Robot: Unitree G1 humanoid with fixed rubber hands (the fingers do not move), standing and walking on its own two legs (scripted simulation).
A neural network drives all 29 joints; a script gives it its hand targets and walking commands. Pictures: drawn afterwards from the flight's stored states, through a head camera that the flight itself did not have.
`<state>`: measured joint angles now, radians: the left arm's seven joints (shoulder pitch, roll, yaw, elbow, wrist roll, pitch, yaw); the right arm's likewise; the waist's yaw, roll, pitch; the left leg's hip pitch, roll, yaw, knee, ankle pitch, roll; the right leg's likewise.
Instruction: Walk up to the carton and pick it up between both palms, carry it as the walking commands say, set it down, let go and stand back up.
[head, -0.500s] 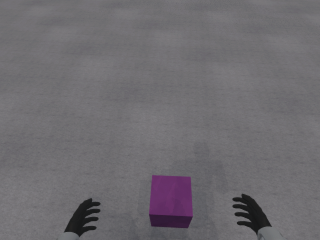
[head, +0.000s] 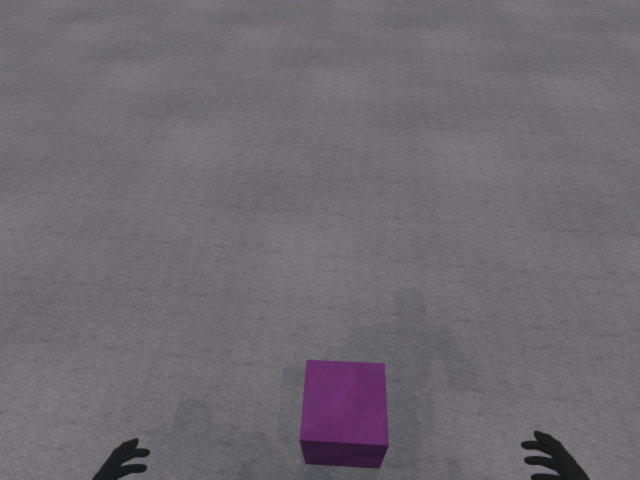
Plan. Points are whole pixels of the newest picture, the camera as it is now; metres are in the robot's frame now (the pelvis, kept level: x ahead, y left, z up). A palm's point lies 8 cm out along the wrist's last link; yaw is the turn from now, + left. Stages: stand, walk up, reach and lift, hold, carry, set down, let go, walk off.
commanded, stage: stand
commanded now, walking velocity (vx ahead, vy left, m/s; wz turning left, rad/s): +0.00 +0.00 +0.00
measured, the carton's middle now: (343, 415) +0.40 -0.03 -0.65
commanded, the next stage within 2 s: none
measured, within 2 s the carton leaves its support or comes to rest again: neither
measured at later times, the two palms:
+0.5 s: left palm out of the picture +0.10 +0.30 -0.09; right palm out of the picture +0.10 -0.30 -0.10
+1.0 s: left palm out of the picture +0.07 +0.31 -0.09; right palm out of the picture +0.08 -0.31 -0.10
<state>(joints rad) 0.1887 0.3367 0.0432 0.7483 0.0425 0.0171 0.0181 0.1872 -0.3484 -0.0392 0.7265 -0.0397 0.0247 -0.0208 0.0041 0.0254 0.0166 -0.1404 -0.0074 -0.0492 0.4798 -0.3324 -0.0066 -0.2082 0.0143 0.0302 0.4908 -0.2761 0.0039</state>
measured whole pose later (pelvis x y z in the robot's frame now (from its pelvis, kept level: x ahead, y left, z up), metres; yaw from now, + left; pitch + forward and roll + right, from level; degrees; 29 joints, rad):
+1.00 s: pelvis -0.02 +0.00 +0.01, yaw +0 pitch -2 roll +0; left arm 0.14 0.37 0.01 1.00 0.02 0.00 0.01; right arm 0.17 -0.38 0.00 0.96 -0.02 -0.01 -0.02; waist 0.01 0.01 0.02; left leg -0.07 -0.01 -0.06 0.36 -0.24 -0.01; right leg -0.14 0.01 0.02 0.37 -0.19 0.00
